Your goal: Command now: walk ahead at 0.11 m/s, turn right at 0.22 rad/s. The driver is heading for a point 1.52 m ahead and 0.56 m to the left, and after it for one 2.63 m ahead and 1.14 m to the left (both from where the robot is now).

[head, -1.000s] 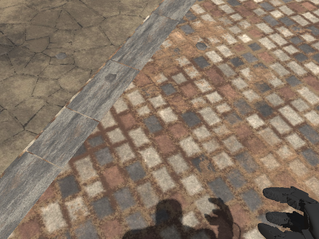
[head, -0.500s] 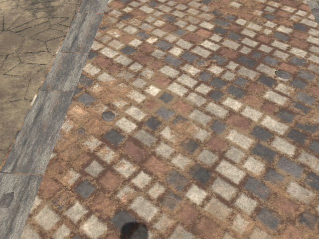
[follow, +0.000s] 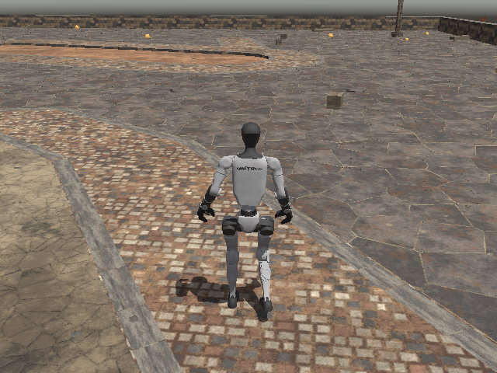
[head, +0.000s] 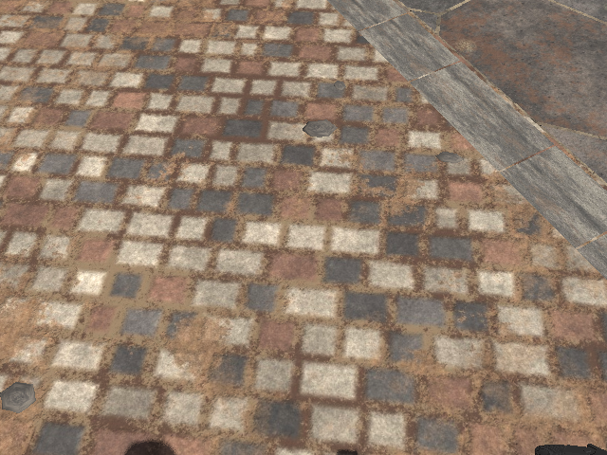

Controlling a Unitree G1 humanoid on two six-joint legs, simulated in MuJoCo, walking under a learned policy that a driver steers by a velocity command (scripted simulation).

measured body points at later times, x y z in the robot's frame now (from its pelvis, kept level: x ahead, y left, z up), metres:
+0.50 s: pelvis +0.05 +0.02 +0.00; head +0.08 +0.05 +0.45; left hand +0.12 +0.34 -0.10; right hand +0.28 -0.20 -0.08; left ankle +0.03 +0.15 -0.71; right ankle +0.05 -0.12 -0.73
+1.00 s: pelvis +0.26 +0.14 -0.01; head +0.27 +0.15 +0.44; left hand +0.28 +0.47 -0.07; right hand +0.48 -0.07 -0.11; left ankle +0.02 +0.14 -0.73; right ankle +0.41 +0.10 -0.73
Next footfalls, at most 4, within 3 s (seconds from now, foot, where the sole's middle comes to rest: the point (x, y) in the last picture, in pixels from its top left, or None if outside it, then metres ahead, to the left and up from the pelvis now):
0.16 right None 0.09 -0.11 -0.76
0.54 left None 0.06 0.16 -0.76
1.00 right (265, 444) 0.44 0.13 -0.76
1.44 left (96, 339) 0.68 0.53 -0.76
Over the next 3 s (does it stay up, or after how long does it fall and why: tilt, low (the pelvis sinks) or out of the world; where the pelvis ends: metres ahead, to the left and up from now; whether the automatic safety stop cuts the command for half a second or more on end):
stays up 1.92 0.47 0.01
